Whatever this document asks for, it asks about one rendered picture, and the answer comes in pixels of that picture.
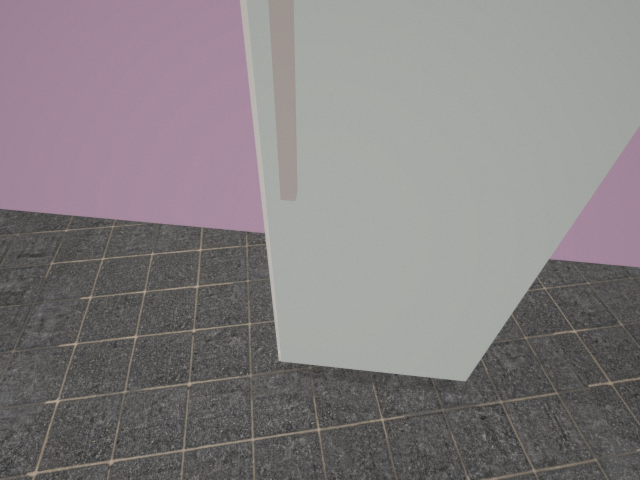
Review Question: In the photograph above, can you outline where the fridge door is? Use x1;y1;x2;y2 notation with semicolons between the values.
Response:
247;0;640;382

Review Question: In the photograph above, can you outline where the handle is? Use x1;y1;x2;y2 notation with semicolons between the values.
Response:
268;0;298;201

